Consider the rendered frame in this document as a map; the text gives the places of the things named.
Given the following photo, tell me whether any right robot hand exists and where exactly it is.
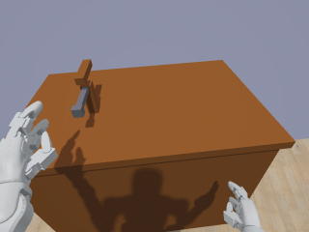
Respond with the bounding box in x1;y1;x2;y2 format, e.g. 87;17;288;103
223;181;262;232

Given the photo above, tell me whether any left robot forearm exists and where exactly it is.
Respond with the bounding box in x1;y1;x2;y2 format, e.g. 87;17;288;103
0;181;34;232

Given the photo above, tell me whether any left robot hand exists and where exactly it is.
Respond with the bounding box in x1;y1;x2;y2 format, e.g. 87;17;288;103
0;101;58;186

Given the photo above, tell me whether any tap lever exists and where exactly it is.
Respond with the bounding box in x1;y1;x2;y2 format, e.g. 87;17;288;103
70;86;89;118

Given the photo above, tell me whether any counter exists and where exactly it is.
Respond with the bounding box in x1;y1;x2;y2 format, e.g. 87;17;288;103
5;59;295;232

